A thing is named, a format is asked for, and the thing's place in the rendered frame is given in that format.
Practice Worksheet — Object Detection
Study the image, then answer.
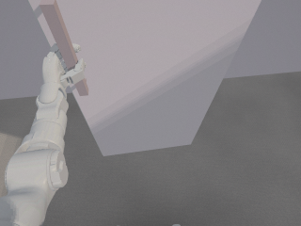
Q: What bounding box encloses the fridge door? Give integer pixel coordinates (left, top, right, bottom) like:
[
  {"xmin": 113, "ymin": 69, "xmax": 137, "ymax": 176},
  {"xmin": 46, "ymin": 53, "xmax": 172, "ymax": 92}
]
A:
[{"xmin": 28, "ymin": 0, "xmax": 261, "ymax": 156}]

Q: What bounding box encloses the left robot upper arm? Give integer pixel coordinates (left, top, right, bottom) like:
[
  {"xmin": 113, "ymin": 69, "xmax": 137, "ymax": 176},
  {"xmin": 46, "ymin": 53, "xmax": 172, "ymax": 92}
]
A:
[{"xmin": 0, "ymin": 148, "xmax": 69, "ymax": 226}]

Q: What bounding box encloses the left robot hand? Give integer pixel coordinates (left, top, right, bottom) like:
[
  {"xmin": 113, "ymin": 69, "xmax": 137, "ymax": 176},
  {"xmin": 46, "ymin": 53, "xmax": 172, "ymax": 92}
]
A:
[{"xmin": 41, "ymin": 42, "xmax": 87, "ymax": 90}]

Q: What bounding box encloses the handle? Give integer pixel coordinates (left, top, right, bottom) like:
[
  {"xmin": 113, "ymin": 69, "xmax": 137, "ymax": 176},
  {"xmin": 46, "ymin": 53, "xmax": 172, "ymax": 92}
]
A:
[{"xmin": 40, "ymin": 0, "xmax": 88, "ymax": 96}]

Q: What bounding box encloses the left robot forearm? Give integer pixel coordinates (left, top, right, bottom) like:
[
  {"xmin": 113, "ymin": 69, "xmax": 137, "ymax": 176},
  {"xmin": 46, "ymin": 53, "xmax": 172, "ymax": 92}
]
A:
[{"xmin": 4, "ymin": 82, "xmax": 69, "ymax": 192}]

